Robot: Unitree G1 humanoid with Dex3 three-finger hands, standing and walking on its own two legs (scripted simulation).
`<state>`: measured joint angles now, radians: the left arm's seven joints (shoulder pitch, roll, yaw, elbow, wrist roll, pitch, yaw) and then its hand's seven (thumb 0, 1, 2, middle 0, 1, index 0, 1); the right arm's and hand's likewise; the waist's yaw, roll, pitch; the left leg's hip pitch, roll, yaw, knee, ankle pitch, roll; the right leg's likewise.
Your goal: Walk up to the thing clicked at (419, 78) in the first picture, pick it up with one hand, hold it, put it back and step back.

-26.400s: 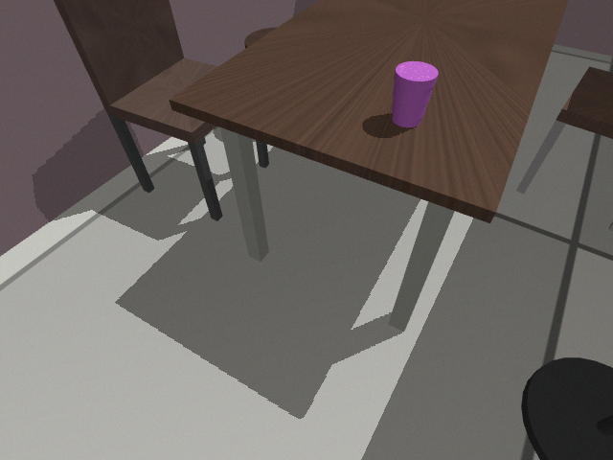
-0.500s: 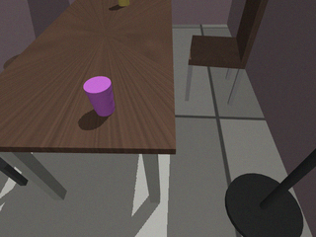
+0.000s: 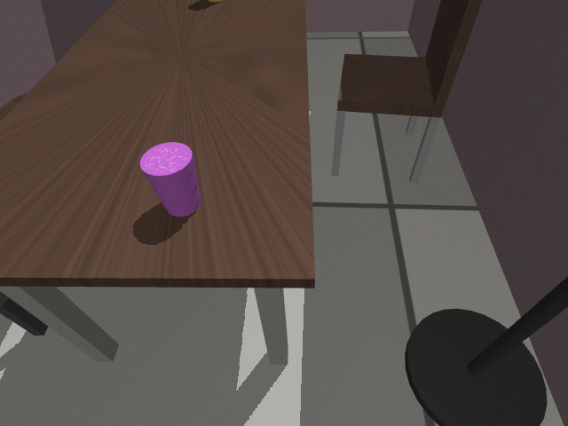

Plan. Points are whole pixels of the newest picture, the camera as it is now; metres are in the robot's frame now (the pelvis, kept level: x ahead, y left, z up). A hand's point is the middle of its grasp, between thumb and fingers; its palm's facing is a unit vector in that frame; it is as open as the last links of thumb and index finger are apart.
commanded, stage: home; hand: left
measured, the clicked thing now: (175, 182) +0.53 +0.23 +0.02
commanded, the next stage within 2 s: stand in 0.58 s
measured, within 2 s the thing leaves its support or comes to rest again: neither
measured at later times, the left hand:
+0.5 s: hand out of the picture +0.09 +0.25 -0.15, palm faces -0.03 -0.93 -0.36, open 17.5 cm
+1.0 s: hand out of the picture +0.08 +0.25 -0.15, palm faces -0.04 -0.93 -0.36, open 12.6 cm
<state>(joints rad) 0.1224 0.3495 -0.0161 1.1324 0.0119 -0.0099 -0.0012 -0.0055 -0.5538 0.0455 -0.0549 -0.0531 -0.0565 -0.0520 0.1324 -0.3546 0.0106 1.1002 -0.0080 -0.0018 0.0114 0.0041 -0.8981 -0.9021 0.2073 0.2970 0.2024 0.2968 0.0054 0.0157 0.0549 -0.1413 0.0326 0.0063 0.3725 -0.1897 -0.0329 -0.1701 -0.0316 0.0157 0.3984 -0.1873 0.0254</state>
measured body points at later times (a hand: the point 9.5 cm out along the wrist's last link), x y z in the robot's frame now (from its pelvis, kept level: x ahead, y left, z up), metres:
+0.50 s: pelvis +0.01 +0.00 +0.00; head +0.01 -0.01 +0.45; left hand +0.09 +0.30 -0.12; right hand +0.08 -0.30 -0.13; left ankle +0.01 +0.14 -0.74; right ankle +0.02 -0.14 -0.74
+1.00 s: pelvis +0.01 +0.00 +0.00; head +0.02 -0.01 +0.45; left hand +0.08 +0.30 -0.13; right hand +0.07 -0.30 -0.14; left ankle +0.01 +0.14 -0.74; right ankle +0.02 -0.14 -0.74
